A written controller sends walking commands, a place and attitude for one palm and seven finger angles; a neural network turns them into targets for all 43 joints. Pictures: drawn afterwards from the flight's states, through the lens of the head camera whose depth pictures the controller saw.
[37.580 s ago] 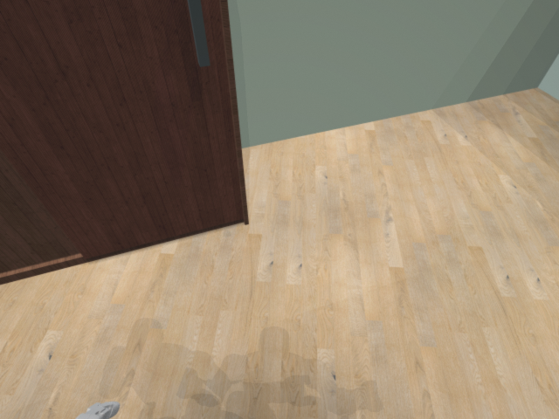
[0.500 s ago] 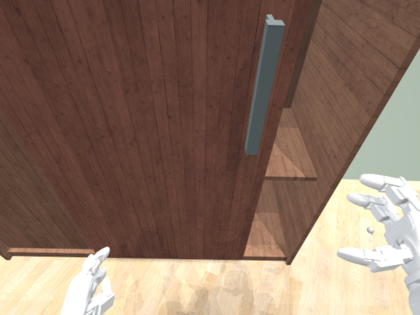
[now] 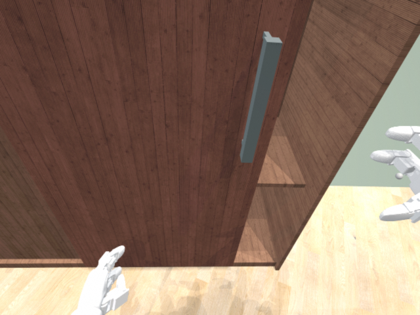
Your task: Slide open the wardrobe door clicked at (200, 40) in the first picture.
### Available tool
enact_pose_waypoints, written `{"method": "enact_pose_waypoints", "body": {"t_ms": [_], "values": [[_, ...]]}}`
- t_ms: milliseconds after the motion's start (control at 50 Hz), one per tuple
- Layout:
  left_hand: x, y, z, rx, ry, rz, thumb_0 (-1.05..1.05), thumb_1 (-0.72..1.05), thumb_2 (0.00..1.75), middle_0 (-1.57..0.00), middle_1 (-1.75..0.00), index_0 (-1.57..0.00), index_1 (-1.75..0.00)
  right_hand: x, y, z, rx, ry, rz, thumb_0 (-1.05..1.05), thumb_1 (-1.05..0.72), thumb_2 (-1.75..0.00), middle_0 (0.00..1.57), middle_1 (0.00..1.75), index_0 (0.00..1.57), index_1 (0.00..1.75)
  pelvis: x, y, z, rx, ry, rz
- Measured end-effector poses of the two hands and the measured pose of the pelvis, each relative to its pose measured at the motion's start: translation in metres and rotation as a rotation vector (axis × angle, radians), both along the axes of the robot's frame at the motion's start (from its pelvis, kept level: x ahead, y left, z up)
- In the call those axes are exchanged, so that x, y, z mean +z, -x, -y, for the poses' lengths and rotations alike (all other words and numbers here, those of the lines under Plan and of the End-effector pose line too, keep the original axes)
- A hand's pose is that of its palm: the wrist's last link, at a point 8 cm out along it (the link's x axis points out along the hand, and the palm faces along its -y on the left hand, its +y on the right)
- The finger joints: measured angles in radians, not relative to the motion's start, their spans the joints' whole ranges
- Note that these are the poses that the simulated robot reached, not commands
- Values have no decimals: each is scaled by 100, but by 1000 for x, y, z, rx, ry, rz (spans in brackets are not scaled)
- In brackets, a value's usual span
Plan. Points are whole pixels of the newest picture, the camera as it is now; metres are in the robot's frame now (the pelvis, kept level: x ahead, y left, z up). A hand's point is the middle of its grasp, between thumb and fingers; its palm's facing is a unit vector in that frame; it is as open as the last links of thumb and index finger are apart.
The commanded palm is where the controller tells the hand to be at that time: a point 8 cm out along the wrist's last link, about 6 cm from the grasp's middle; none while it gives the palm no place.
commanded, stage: raise the hand with hooked fingers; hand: right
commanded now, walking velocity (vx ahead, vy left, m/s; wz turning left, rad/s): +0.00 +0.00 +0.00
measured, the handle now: (255, 104) +0.51 -0.09 +0.19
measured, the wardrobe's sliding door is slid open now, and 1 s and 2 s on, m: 0.22 0.22 0.22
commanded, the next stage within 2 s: move the hooked fingers beside the handle in 0.48 s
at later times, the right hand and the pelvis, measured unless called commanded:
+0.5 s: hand (390, 173) +0.28 -0.27 +0.21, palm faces +0.07 +0.99 -0.08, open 14.0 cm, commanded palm +0.25 -0.32 +0.22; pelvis +0.00 +0.00 +0.00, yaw +1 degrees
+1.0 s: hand (359, 156) +0.32 -0.24 +0.20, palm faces +0.03 +1.00 -0.04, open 14.0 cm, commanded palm +0.29 -0.29 +0.21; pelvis +0.00 +0.00 +0.00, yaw +1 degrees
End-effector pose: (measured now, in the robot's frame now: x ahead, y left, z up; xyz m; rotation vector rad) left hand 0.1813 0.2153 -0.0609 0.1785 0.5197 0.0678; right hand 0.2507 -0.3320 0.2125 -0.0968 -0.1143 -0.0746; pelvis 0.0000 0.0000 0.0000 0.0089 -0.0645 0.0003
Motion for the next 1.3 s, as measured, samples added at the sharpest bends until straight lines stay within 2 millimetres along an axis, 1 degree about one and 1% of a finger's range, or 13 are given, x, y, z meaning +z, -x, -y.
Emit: {"method": "enact_pose_waypoints", "body": {"t_ms": [80,160,240,400,540,660,720,900,1000,1180,1300], "values": [[-1,5,-11,26,-8,-12,2,90,90,-21,-30,-20,-30,5,-9,1,8,-8,-7,-1,50,-30,31,119,30,120,0,0,0,5,2,-4],[0,9,-19,51,-13,-16,2,91,90,-21,-30,-20,-30,-3,-13,-6,30,-12,-40,-1,50,-30,31,120,30,120,0,-1,0,13,4,-8],[1,10,-23,65,-20,-14,2,91,90,-21,-30,-20,-30,-7,-12,-12,32,-18,-28,-1,50,-30,31,120,30,120,0,-2,0,20,5,-8],[2,6,-16,55,-14,-9,2,91,90,-20,-30,-20,-29,-5,-10,-7,-4,-21,-12,-1,50,-30,31,120,30,120,1,-3,-1,17,4,-2],[2,1,-7,36,2,-2,2,91,90,-21,-30,-20,-30,-4,-9,-7,8,-19,-23,-1,50,-30,31,120,30,120,1,-3,1,14,3,-2],[2,-1,-4,26,5,-2,2,91,90,-21,-30,-20,-30,-5,-10,-7,9,-26,-24,-1,50,-30,31,120,30,120,1,-3,2,11,2,-1],[1,-2,-3,23,0,-9,2,91,90,-21,-30,-20,-30,-6,-16,-13,20,-35,-23,-1,50,-30,31,120,30,120,1,-2,2,5,2,-1],[1,3,-4,48,5,-23,2,91,90,-21,-30,-20,-30,-7,-43,-35,56,-46,-31,-1,50,-30,31,120,30,120,2,-2,3,15,6,-11],[-1,8,-9,69,9,-39,2,91,90,-21,-30,-20,-30,-7,-52,-38,51,-55,-37,-1,50,-30,31,120,30,120,2,-4,3,23,7,-16],[-5,15,-16,89,-10,-77,2,91,90,-21,-30,-20,-30,-12,-59,-43,45,-69,-50,-1,50,-30,31,120,30,120,2,-4,2,20,7,-20],[-8,17,-17,95,-18,-94,2,91,90,-21,-30,-20,-30,-14,-74,-55,57,-73,-67,-1,50,-30,31,120,30,120,2,-2,2,15,7,-23]]}}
